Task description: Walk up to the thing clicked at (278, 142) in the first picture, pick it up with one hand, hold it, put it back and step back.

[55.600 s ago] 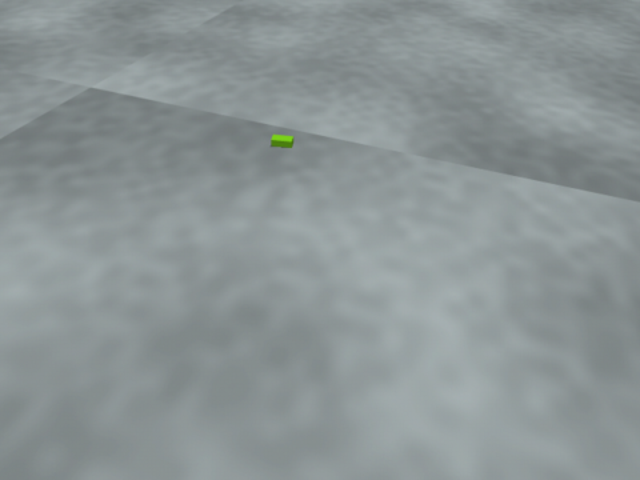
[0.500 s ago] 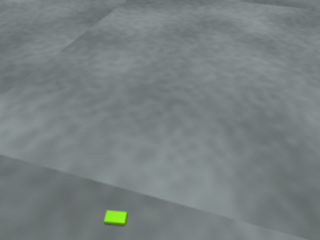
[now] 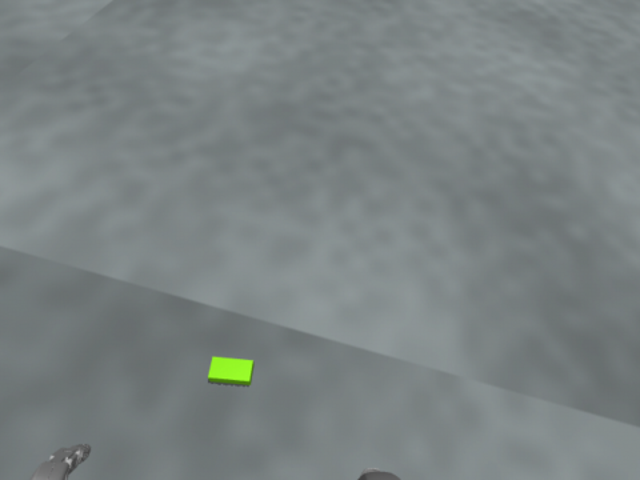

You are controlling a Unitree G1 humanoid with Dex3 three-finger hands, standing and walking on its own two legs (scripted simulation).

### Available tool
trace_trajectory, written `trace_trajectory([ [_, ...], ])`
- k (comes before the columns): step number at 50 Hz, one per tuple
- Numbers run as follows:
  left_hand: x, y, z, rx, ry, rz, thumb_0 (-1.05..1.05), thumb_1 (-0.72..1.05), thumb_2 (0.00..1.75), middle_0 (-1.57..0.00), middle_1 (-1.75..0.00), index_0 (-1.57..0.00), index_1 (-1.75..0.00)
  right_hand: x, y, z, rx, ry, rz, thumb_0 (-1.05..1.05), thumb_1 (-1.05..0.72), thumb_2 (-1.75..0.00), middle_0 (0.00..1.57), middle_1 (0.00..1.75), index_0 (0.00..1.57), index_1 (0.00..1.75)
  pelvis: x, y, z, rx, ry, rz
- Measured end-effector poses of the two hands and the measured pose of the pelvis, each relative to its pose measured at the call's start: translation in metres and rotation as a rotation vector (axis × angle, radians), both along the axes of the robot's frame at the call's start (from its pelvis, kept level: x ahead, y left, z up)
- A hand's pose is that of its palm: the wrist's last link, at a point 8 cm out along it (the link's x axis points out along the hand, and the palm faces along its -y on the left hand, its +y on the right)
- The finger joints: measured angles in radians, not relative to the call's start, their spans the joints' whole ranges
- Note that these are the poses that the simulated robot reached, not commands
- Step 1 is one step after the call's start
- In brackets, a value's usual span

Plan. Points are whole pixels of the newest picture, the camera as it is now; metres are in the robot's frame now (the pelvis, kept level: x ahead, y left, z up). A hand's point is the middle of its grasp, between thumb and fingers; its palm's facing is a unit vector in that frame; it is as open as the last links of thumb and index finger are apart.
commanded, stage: step back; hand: left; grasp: from above
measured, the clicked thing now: (231, 370) +0.48 +0.19 -0.73
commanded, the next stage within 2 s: none
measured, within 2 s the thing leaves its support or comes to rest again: neither
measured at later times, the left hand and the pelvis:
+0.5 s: hand out of the picture +0.03 +0.25 -0.13, palm faces -0.10 -0.91 -0.40, open 7.4 cm; pelvis -0.09 -0.01 +0.00, yaw -6 degrees
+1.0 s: hand out of the picture -0.11 +0.29 -0.14, palm faces -0.03 -0.93 -0.36, open 7.4 cm; pelvis -0.22 +0.02 +0.01, yaw -3 degrees
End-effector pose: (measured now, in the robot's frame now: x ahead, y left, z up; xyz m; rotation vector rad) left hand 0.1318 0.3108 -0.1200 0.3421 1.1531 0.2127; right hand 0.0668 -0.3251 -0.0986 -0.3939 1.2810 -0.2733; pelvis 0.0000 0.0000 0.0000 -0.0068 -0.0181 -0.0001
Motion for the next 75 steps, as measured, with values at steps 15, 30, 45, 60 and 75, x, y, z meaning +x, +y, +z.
trace_trajectory([
  [15, -0.053, -0.003, 0.004, 0.002, 0.072, -0.085, 0.00, 0.91, 0.90, -0.20, -0.30, -0.20, -0.29, -0.043, 0.033, -0.003, 0.044, -0.101, -0.041, 0.01, -0.90, -0.89, 0.20, 0.30, 0.21, 0.30, -0.043, 0.012, 0.005, 0.006, -0.015, -0.087],
  [30, -0.124, -0.014, 0.039, 0.046, -0.002, -0.073, 0.01, 0.90, 0.90, -0.20, -0.30, -0.21, -0.30, -0.103, 0.008, -0.006, 0.072, -0.098, -0.031, 0.01, -0.90, -0.89, 0.20, 0.30, 0.21, 0.30, -0.108, -0.001, 0.014, 0.042, -0.002, -0.087],
  [45, -0.201, 0.017, 0.013, -0.027, -0.036, -0.030, 0.01, 0.91, 0.90, -0.20, -0.30, -0.21, -0.30, -0.191, 0.045, 0.014, 0.016, -0.073, 0.049, 0.01, -0.90, -0.89, 0.20, 0.30, 0.21, 0.30, -0.192, 0.026, 0.010, -0.018, -0.030, -0.022],
  [60, -0.336, 0.000, 0.012, 0.049, 0.089, -0.066, 0.01, 0.91, 0.90, -0.20, -0.30, -0.20, -0.29, -0.250, 0.004, -0.006, 0.029, -0.235, 0.017, 0.01, -0.90, -0.89, 0.20, 0.30, 0.21, 0.30, -0.298, 0.000, -0.006, -0.039, -0.042, -0.107],
  [75, -0.384, -0.003, 0.032, 0.067, -0.085, -0.076, 0.01, 0.90, 0.90, -0.20, -0.30, -0.21, -0.30, -0.401, 0.010, -0.016, 0.038, -0.024, 0.007, 0.01, -0.90, -0.90, 0.20, 0.30, 0.20, 0.30, -0.387, 0.001, 0.000, 0.016, -0.008, -0.025],
])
